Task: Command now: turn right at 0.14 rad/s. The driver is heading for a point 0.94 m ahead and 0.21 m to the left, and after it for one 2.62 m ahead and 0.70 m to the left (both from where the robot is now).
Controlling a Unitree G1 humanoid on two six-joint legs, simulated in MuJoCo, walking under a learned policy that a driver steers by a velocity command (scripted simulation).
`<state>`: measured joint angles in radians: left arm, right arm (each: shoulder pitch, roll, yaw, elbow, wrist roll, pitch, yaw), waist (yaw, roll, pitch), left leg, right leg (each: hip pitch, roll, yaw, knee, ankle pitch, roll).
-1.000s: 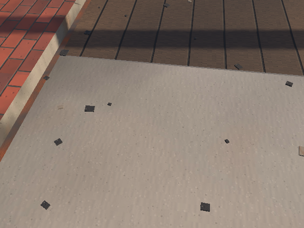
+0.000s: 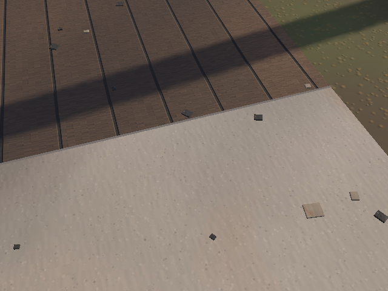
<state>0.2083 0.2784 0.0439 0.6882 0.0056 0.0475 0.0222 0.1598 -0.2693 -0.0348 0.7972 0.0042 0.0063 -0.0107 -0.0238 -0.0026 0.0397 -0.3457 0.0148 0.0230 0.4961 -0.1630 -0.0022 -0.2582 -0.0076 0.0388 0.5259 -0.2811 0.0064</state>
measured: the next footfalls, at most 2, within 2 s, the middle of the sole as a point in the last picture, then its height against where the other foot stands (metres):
right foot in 1.18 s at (230, 276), level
left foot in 1.74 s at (151, 210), level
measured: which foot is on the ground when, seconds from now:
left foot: down 0.00-1.00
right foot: down 0.00-0.70, up 0.72-1.00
